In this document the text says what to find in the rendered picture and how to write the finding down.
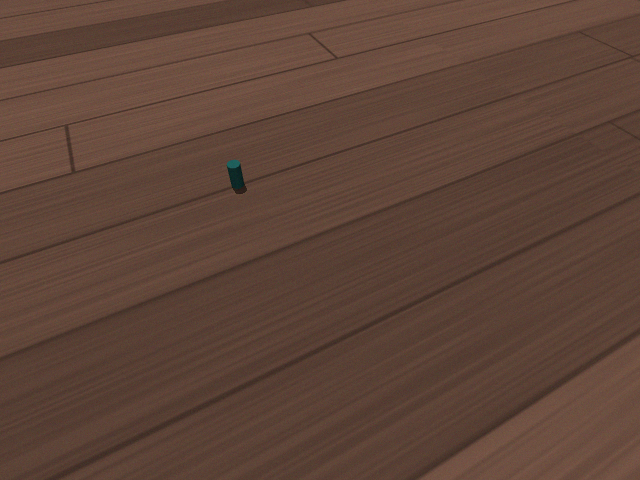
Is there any can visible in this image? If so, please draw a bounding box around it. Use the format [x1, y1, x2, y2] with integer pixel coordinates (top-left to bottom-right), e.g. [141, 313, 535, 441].
[227, 160, 244, 189]

